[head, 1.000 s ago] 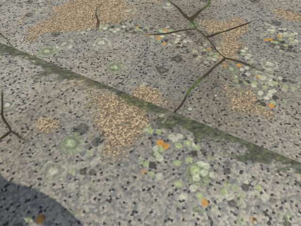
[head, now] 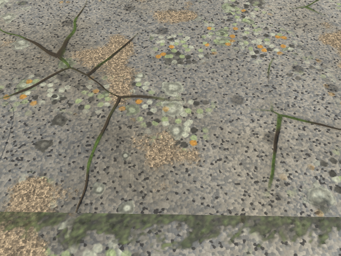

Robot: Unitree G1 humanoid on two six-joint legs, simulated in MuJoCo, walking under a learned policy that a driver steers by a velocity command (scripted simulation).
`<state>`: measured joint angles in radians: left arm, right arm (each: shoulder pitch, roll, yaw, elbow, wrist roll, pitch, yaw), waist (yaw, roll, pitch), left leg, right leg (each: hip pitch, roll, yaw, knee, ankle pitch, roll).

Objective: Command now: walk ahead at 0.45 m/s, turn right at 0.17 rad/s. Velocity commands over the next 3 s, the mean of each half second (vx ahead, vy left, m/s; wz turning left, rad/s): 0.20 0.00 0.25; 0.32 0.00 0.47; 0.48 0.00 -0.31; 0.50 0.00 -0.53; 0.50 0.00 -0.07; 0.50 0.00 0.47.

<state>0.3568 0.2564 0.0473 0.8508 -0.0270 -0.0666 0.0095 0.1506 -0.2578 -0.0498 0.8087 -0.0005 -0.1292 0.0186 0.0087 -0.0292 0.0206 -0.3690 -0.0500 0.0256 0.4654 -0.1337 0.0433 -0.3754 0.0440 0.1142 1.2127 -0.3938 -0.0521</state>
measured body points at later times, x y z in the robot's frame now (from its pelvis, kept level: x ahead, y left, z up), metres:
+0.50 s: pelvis +0.16 -0.04 +0.00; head +0.19 -0.05 +0.45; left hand +0.27 +0.24 -0.09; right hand +0.30 -0.30 -0.12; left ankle +0.11 +0.10 -0.65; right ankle +0.25 -0.13 -0.73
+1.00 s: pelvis +0.24 +0.05 +0.02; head +0.24 +0.09 +0.47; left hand +0.29 +0.36 -0.09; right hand +0.36 -0.19 -0.09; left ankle +0.12 +0.08 -0.73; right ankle +0.47 -0.04 -0.66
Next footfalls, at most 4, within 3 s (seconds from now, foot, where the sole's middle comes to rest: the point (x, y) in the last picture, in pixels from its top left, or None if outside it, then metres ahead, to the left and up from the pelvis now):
0.30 right None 0.29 -0.12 -0.77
0.74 left None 0.16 0.10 -0.77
1.20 right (162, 240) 0.53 0.06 -0.77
1.82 left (90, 188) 0.82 0.41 -0.89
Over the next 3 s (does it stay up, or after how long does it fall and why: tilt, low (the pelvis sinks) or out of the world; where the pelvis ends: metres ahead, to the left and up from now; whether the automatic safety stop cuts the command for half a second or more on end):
stays up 1.31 0.36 -0.13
